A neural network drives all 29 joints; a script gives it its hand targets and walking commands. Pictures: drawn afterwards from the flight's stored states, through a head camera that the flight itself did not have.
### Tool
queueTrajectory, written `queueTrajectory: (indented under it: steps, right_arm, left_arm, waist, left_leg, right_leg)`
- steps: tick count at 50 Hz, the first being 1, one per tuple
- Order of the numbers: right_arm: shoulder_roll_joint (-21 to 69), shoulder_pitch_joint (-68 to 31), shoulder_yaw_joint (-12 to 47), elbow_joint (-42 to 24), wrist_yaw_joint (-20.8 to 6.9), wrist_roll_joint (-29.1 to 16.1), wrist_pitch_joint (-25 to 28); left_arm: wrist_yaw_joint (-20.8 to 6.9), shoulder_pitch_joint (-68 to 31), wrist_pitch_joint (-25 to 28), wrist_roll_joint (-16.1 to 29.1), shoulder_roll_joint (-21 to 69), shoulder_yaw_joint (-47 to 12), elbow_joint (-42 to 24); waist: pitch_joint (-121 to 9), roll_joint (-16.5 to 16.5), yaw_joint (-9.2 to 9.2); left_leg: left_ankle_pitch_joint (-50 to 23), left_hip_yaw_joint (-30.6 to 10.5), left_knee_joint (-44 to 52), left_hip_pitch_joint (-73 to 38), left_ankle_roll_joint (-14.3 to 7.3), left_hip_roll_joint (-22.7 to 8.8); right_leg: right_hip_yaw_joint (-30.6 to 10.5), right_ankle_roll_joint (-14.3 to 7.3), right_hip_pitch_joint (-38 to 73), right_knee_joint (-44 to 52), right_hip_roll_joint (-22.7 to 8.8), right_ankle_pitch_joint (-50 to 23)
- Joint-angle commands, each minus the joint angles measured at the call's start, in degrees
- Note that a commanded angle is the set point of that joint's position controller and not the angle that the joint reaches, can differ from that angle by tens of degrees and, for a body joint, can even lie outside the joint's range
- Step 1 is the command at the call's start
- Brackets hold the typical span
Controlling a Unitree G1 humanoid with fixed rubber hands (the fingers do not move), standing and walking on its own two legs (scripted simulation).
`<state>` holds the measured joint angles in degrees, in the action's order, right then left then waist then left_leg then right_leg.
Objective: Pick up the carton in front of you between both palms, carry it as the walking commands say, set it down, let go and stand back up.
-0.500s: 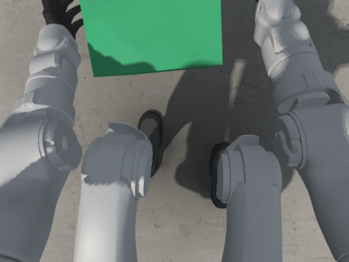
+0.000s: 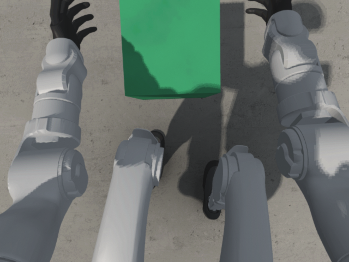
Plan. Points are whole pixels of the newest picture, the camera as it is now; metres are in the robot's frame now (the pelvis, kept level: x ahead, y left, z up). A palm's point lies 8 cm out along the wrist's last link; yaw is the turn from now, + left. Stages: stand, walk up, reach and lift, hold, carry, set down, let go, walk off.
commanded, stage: set down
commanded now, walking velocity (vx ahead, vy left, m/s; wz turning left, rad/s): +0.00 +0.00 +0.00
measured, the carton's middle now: (172, 59) +0.51 +0.09 -0.31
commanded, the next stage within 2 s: let go in 0.66 s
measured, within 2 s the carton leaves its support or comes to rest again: neither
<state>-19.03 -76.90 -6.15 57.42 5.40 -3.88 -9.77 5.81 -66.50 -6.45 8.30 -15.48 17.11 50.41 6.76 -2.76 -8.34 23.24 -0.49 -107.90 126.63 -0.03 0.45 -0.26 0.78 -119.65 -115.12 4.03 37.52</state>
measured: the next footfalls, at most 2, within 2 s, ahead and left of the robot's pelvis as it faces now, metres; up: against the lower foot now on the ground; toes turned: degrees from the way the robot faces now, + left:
none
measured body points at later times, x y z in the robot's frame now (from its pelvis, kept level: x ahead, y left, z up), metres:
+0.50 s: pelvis +0.03 +0.00 +0.13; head +0.33 +0.02 +0.45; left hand +0.48 +0.29 +0.02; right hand +0.59 -0.10 +0.02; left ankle +0.15 +0.12 -0.40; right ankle +0.08 -0.12 -0.40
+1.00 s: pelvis +0.07 +0.02 +0.26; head +0.32 +0.04 +0.63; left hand +0.42 +0.29 +0.14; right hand +0.49 -0.13 +0.14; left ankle +0.15 +0.12 -0.40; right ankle +0.08 -0.12 -0.40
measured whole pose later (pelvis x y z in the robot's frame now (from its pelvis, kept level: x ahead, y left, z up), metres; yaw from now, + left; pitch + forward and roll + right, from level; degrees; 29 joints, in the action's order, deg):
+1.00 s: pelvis +0.07 +0.02 +0.26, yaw -1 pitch +36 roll -2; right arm -5.9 -34.4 -12.0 35.9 6.1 6.9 -7.9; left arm -6.3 -28.0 -5.5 -3.3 -11.4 14.9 33.6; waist -4.1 -0.9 -6.0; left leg 13.6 -1.0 -51.5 74.2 -1.5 1.0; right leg -3.7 1.7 -68.2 -53.8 3.4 22.0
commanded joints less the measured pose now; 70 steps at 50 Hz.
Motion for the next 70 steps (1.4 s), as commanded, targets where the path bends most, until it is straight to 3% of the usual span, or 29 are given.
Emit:
queueTrajectory:
  steps: [1, 9, 15, 35, 42, 48, 55, 61, 65, 66, 70]
  right_arm:
    - [-5.28, -11.58, -2.19, -3.76, -0.66, 1.24, 1.61]
    - [-3.81, -10.41, -1.45, -10.69, -1.19, 2.15, 0.12]
    - [-3.26, -8.46, -1.39, -15.85, -1.48, 2.92, -1.93]
    - [-0.24, 1.99, -5.27, -11.45, -4.20, 7.09, 0.66]
    - [6.28, 19.00, -7.34, -18.86, -0.96, 11.18, 1.30]
    - [9.02, 33.36, -6.21, -29.47, 1.29, 10.99, 3.11]
    - [8.11, 49.64, -4.32, -30.66, -1.03, 8.88, 6.33]
    - [6.84, 64.07, -3.23, -29.31, -2.94, 7.97, 8.92]
    - [5.89, 71.54, -2.31, -30.35, -3.87, 7.69, 10.50]
    - [5.38, 73.25, -2.27, -30.86, -4.09, 7.70, 10.74]
    - [4.91, 77.61, -0.64, -32.49, -5.08, 7.15, 11.28]
  left_arm:
    - [-0.53, -10.42, 1.02, -1.34, -5.45, 1.13, -6.21]
    - [-1.92, -5.14, -0.83, -2.56, -6.46, 3.83, -11.24]
    - [-3.26, -2.15, -2.41, -2.40, -6.80, 4.72, -15.37]
    - [-6.17, 6.13, 0.06, -7.06, -2.52, 6.26, -13.34]
    - [-9.75, 20.86, 1.00, -11.37, -2.41, 3.99, -17.44]
    - [-12.32, 33.77, 2.05, -11.84, -3.60, -1.17, -23.74]
    - [-12.46, 50.12, 4.10, -8.81, -1.88, -7.56, -25.68]
    - [-11.00, 63.25, 5.70, -7.09, -0.65, -11.39, -28.96]
    - [-10.04, 71.13, 6.72, -6.80, -0.29, -12.86, -31.38]
    - [-9.79, 73.04, 7.06, -6.81, -0.19, -13.10, -31.81]
    - [-9.42, 75.69, 7.21, -6.41, -0.93, -13.53, -32.66]
  waist:
    - [-59.56, 1.60, -1.56]
    - [-69.21, -2.85, -3.65]
    - [-73.33, -5.12, -3.62]
    - [-64.29, -2.48, -2.19]
    - [-67.75, -1.40, -0.65]
    - [-57.43, 1.54, 0.39]
    - [-45.70, 4.34, 1.55]
    - [-38.11, 5.95, 2.99]
    - [-32.54, 5.54, 4.00]
    - [-30.70, 5.74, 4.15]
    - [-22.92, 2.16, 5.49]
  left_leg:
    - [-15.08, 2.71, 8.50, -50.18, 2.78, 1.40]
    - [-18.46, 4.37, 15.49, -53.51, 2.82, 2.08]
    - [-22.64, 5.30, 21.20, -56.95, 2.67, 2.55]
    - [-27.45, 3.17, 43.17, -73.54, 2.26, 1.71]
    - [-33.86, 2.40, 50.08, -86.90, 1.03, 2.14]
    - [-32.35, 0.33, 56.94, -99.47, 0.08, 1.22]
    - [-33.88, -3.57, 63.18, -112.36, 0.52, -0.36]
    - [-39.60, -4.89, 67.93, -122.54, 1.39, -0.95]
    - [-41.31, -4.52, 71.72, -126.29, 1.90, -0.64]
    - [-38.04, -3.98, 73.73, -125.28, 2.09, -0.40]
    - [-34.25, -2.36, 77.93, -125.06, 1.82, 0.67]
  right_leg:
    - [3.17, -0.61, 9.66, 15.57, 1.88, -5.40]
    - [3.19, 0.18, 21.70, 22.96, 2.62, -9.76]
    - [2.88, 0.83, 31.35, 28.81, 2.90, -15.04]
    - [0.43, 1.52, 44.07, 52.15, 1.34, -21.36]
    - [0.27, 1.76, 55.92, 60.00, 1.64, -28.97]
    - [0.45, 1.68, 59.84, 68.14, 1.14, -25.34]
    - [0.57, 0.72, 62.21, 73.82, 0.59, -21.23]
    - [0.28, -0.46, 68.66, 79.13, 0.24, -22.88]
    - [-0.10, -0.69, 78.07, 83.75, -0.08, -25.77]
    - [-0.32, -0.81, 82.74, 85.13, -0.39, -26.04]
    - [-0.87, -0.46, 91.47, 89.40, -1.38, -28.76]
